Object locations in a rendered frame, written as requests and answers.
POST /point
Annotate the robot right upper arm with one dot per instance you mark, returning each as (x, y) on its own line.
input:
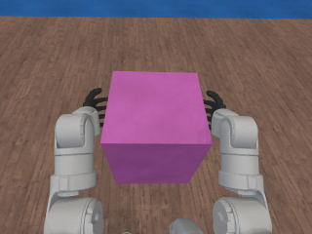
(241, 215)

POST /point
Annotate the robot left upper arm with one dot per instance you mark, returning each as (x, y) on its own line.
(75, 216)

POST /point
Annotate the right robot hand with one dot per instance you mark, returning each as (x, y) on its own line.
(216, 104)

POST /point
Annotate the robot right thigh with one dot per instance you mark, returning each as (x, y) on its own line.
(185, 226)

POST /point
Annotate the carton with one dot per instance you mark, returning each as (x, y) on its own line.
(155, 128)

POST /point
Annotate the left robot hand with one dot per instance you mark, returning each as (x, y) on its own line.
(91, 101)

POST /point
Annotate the right robot forearm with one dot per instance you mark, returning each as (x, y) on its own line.
(238, 145)

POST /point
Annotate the left robot forearm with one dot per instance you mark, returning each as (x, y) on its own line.
(74, 149)

